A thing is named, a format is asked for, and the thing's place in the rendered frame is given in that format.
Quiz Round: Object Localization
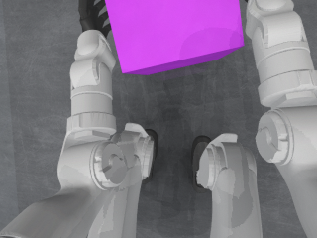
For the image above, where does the carton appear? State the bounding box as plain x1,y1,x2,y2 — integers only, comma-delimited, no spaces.
105,0,245,75

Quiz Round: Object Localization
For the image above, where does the right robot shin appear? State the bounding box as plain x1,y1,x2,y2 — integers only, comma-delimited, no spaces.
196,133,257,189

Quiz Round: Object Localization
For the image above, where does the right robot forearm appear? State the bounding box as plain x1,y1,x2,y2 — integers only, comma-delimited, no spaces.
245,0,317,109

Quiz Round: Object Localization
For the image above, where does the robot left upper arm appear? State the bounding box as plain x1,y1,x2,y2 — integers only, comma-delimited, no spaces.
0,140,127,238

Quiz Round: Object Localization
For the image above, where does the robot left foot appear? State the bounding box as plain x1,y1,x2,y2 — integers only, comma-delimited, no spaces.
142,129,159,184

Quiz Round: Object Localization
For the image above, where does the left robot forearm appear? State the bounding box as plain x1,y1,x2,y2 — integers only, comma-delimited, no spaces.
60,30,117,157

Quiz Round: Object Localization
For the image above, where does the left robot hand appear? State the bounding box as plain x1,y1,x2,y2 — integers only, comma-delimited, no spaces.
78,0,112,39

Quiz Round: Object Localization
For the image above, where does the robot right upper arm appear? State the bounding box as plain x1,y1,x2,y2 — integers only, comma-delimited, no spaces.
255,105,317,238

